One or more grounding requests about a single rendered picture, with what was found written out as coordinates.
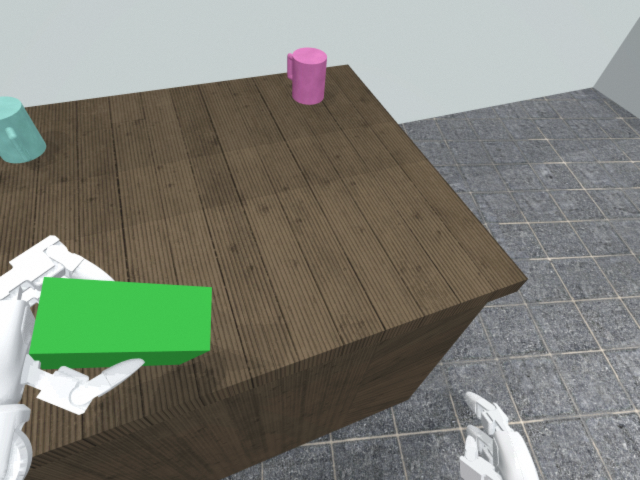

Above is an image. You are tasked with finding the sponge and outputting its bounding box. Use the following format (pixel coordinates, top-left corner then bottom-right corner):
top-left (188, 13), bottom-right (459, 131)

top-left (29, 277), bottom-right (212, 369)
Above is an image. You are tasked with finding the table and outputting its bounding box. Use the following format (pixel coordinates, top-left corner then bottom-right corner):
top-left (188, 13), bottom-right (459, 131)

top-left (0, 65), bottom-right (528, 480)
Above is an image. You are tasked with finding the robot right hand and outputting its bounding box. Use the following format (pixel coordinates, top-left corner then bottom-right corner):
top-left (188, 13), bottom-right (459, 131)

top-left (459, 392), bottom-right (539, 480)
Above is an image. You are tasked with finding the robot left forearm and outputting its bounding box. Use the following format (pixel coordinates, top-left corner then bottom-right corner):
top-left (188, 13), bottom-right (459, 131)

top-left (0, 404), bottom-right (33, 480)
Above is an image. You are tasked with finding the robot left hand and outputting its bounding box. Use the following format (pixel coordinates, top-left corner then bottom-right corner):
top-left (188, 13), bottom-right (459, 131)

top-left (0, 235), bottom-right (145, 415)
